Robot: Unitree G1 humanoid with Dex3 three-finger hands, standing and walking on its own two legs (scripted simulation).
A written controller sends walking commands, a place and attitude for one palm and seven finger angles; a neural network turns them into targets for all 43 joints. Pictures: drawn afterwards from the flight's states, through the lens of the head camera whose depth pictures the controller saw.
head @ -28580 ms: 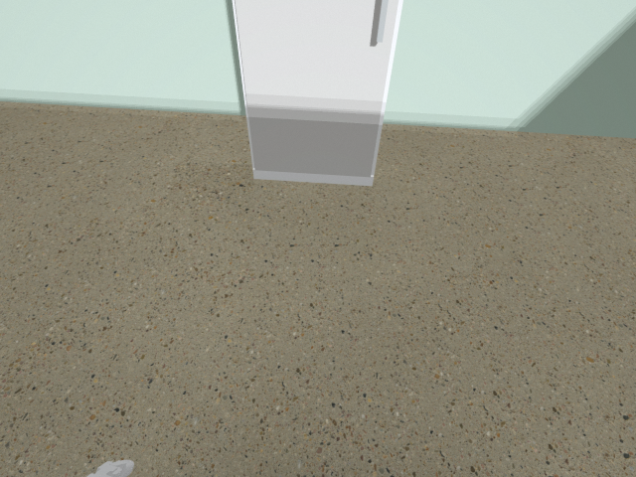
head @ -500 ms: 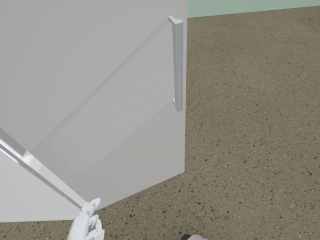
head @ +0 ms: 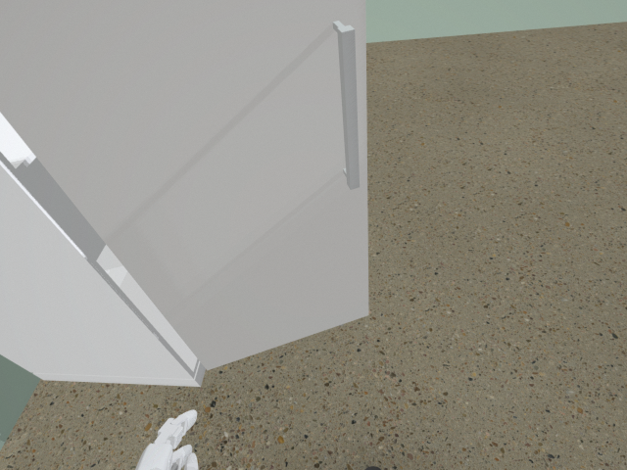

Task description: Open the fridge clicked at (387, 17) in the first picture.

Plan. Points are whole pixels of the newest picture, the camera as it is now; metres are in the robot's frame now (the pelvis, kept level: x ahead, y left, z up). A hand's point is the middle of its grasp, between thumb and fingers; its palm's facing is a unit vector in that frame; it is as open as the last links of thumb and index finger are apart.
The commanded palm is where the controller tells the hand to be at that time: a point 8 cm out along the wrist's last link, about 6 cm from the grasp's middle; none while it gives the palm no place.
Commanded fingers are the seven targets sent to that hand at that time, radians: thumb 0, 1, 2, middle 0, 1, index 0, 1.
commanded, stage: stop stepping back and stand still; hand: right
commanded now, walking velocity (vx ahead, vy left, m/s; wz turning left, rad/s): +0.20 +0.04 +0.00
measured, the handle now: (346, 115) +0.68 -0.02 +0.11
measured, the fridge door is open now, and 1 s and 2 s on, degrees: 68 68 68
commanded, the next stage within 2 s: let the arm hang, fingers relaxed in 1.24 s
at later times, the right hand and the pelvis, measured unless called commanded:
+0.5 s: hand out of the picture +0.10 -0.32 +0.19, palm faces +0.51 +0.72 -0.46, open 7.4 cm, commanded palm +0.05 -0.35 +0.17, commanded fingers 0.00 -0.90 -0.90 0.20 0.30 0.20 0.30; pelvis -0.07 -0.04 -0.02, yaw -5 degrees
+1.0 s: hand out of the picture +0.15 -0.35 +0.16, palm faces +0.52 +0.71 -0.47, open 7.4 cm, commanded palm +0.08 -0.37 +0.17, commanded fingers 0.00 -0.90 -0.90 0.20 0.30 0.20 0.30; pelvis -0.02 -0.06 -0.01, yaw -6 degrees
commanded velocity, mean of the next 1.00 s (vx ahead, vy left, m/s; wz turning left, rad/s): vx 0.08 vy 0.05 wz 0.00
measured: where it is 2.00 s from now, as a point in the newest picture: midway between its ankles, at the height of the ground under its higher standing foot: outside the picture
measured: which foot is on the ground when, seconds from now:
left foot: up 0.00-0.02, down 0.04-1.00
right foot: down 0.00-0.00, up 0.02-0.22, down 0.24-1.00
